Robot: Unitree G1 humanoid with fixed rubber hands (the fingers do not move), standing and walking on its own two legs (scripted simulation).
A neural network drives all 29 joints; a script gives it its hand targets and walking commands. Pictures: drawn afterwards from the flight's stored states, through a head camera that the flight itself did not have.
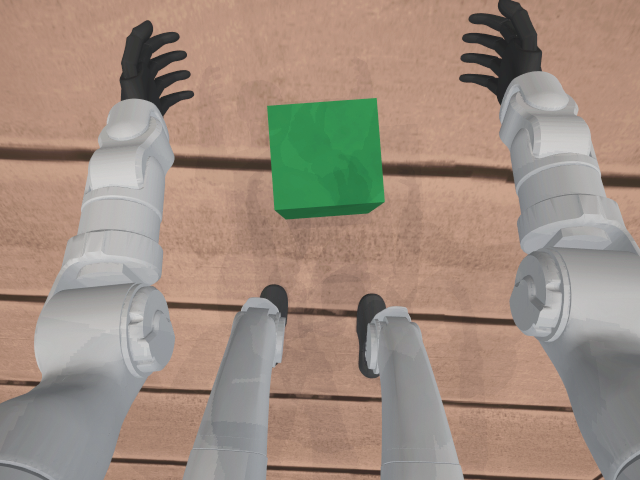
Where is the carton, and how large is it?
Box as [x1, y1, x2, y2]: [267, 98, 384, 218]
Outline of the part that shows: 376,98 267,106 274,209 284,218 367,213 384,201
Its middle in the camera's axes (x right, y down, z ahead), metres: +0.01 -0.15 +0.86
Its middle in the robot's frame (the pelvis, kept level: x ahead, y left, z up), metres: +0.52 +0.02 -0.53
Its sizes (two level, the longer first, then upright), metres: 0.210 0.200 0.250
